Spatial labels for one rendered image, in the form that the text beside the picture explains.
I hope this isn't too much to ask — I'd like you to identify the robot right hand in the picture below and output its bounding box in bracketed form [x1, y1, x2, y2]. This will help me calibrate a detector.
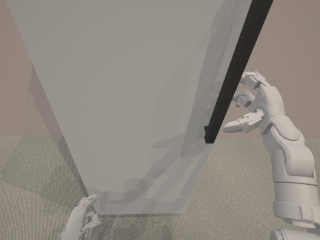
[222, 71, 286, 134]

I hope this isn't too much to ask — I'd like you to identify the handle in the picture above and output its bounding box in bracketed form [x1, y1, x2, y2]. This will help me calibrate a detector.
[204, 0, 274, 144]

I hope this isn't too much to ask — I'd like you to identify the left robot forearm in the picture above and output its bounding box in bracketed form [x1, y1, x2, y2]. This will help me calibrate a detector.
[57, 229, 83, 240]

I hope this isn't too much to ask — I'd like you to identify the fridge door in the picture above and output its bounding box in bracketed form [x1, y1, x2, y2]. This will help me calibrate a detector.
[6, 0, 274, 215]

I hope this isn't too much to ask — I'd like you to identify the right robot forearm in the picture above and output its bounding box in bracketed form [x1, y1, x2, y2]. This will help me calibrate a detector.
[260, 115, 320, 234]

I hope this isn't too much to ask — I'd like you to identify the robot left hand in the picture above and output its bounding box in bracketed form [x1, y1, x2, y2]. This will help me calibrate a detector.
[64, 194, 102, 240]

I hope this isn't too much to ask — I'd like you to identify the right robot upper arm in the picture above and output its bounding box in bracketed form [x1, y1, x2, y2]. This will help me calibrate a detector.
[270, 228, 320, 240]

